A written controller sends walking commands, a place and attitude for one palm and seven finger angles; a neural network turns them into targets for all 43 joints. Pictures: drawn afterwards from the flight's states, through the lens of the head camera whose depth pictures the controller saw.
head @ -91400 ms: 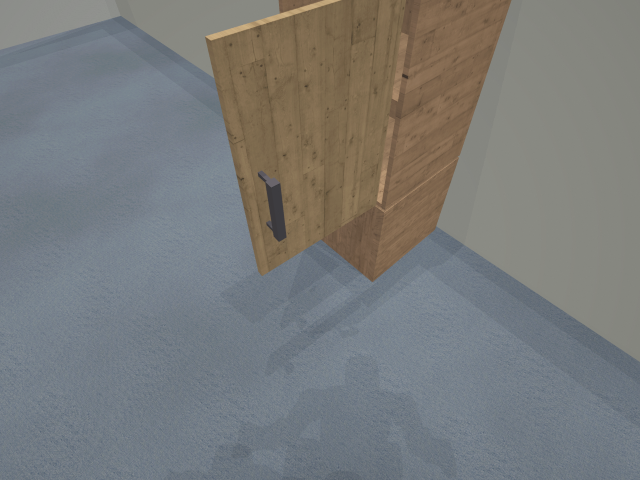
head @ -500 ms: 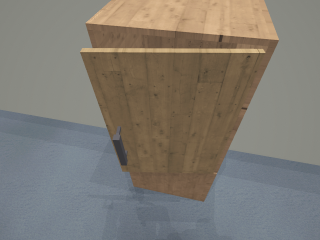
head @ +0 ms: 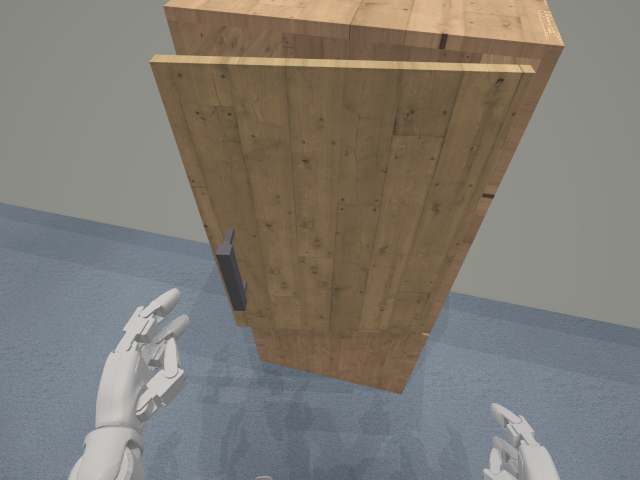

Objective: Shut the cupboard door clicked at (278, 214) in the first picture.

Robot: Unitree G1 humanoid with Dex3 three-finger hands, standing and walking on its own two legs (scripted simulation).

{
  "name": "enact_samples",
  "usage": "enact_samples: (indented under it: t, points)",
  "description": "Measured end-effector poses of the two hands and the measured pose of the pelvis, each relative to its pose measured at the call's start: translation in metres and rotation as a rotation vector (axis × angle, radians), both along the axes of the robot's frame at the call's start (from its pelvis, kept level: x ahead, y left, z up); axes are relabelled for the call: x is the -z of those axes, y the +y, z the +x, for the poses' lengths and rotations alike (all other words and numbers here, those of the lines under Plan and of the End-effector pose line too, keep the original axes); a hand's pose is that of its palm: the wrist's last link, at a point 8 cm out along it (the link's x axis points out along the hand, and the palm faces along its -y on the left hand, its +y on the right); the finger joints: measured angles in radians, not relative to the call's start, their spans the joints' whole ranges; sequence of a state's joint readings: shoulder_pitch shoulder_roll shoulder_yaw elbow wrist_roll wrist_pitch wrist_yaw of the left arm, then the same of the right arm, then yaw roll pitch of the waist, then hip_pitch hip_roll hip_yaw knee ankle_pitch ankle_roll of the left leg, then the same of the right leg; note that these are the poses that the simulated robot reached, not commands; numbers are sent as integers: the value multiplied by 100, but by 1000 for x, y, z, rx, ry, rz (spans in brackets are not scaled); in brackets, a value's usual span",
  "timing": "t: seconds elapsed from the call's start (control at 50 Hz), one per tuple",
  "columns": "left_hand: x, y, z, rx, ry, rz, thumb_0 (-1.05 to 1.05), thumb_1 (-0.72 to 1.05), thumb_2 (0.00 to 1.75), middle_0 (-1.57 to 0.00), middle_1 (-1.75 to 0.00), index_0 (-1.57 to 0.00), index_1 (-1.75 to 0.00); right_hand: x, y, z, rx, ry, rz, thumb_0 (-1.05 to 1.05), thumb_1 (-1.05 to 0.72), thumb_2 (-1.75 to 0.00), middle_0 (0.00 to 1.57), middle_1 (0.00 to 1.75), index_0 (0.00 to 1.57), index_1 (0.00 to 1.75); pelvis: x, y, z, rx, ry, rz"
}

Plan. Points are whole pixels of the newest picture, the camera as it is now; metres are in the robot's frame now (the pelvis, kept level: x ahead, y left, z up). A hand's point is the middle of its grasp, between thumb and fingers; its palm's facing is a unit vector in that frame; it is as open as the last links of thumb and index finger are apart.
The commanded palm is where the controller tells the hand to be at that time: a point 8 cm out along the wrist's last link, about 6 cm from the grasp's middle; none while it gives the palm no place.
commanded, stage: raise the hand and make a fist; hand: left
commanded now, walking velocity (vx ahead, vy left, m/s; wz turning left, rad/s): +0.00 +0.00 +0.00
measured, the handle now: (235, 271) +0.46 +0.16 -0.06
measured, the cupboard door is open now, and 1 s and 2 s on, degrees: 11 11 11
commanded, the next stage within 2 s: bring the fist close to the handle in 1.66 s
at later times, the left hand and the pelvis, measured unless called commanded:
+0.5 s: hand (201, 440) +0.19 +0.16 -0.05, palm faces -0.12 -0.99 +0.03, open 4.5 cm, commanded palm +0.16 +0.23 -0.04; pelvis -0.05 -0.01 -0.08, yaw -1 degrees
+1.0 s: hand (146, 432) +0.19 +0.22 -0.02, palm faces +0.03 -1.00 -0.04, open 3.1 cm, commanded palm +0.17 +0.26 -0.04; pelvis -0.03 +0.03 -0.08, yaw -1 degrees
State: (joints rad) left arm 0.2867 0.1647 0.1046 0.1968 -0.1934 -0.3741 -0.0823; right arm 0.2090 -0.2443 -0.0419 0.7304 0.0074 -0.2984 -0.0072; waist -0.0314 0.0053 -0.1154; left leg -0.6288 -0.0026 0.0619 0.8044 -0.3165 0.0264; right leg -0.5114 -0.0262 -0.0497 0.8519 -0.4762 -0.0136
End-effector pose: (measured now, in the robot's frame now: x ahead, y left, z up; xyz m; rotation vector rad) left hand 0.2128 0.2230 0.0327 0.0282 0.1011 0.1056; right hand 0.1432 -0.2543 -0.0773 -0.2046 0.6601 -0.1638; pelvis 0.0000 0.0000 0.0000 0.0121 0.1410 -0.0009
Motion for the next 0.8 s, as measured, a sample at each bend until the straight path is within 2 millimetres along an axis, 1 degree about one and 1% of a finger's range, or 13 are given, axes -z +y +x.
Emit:
enact_samples:
  t: [0.06, 0.12, 0.16, 0.2, 0.24, 0.3, 0.36, 0.46, 0.52, 0.58, 0.64, 0.68, 0.8]
  points:
    - [28, -10, -22, 109, -90, -47, 1, 91, 90, -33, -44, -33, -44, -2, -8, 22, -50, -71, -33, 1, -90, -90, 20, 30, 20, 30, 22, -11, -13, 11, 58, 9]
    - [74, -7, -62, 128, -17, -71, 0, 91, 90, -38, -50, -38, -49, 2, -14, 40, -104, -125, -76, 1, -90, -90, 20, 30, 20, 30, 46, -19, -24, 1, 90, -3]
    - [96, 1, -89, 91, 44, -68, 1, 90, 90, -42, -54, -42, -53, 10, -14, 49, -134, -153, -95, 1, -90, -90, 20, 30, 20, 30, 61, -21, -31, -8, 102, -19]
    - [102, 10, -109, 43, 45, -42, 1, 90, 90, -45, -57, -46, -57, 21, -11, 54, -156, -173, -101, 1, -90, -90, 20, 30, 20, 30, 74, -23, -37, -17, 108, -37]
    - [91, 15, -115, 15, -31, -1, 2, 90, 90, -49, -61, -49, -61, 34, -5, 54, -174, -182, -98, 1, -90, -90, 20, 30, 20, 30, 85, -24, -43, -23, 112, -52]
    - [64, 12, -105, 45, -203, 39, 2, 90, 90, -54, -67, -54, -67, 55, 10, 46, -184, -168, -68, 1, -90, -90, 20, 30, 20, 30, 95, -23, -49, -29, 111, -70]
    - [51, -2, -78, 156, -266, 36, 2, 90, 90, -59, -73, -60, -73, 73, 24, 28, -162, -125, -18, 1, -90, -90, 20, 30, 20, 30, 98, -21, -54, -29, 115, -79]
    - [76, -16, -40, 268, -7, -41, 1, 90, 90, -69, -83, -69, -83, 86, 33, -16, -53, 2, 55, 1, -90, -90, 20, 30, 20, 30, 88, -14, -50, -12, 126, -67]
    - [84, -4, -37, 181, 103, -66, 2, 90, 90, -74, -89, -74, -89, 84, 29, -38, 16, 72, 55, 1, -90, -90, 21, 30, 21, 31, 78, -8, -42, 4, 133, -59]
    - [72, 16, -41, 69, 59, -29, 2, 90, 90, -80, -95, -80, -95, 80, 22, -50, 48, 119, 23, 1, -90, -90, 21, 30, 20, 30, 72, -2, -34, 14, 145, -58]
    - [58, 31, -46, 35, -48, 25, 2, 90, 90, -85, -101, -85, -101, 80, 17, -50, 30, 145, -21, 1, -90, -90, 20, 30, 20, 30, 73, 5, -30, 9, 161, -65]
    - [57, 33, -46, 59, -95, 34, 2, 90, 90, -88, -105, -89, -105, 81, 15, -44, 10, 146, -47, 1, -90, -90, 20, 30, 20, 30, 77, 9, -30, 3, 171, -72]
    - [87, 23, -43, 182, -19, -39, 2, 90, 90, -100, -117, -100, -117, 76, 22, -10, -23, 73, -80, 1, -90, -90, 20, 30, 20, 30, 86, 21, -31, 1, 193, -86]
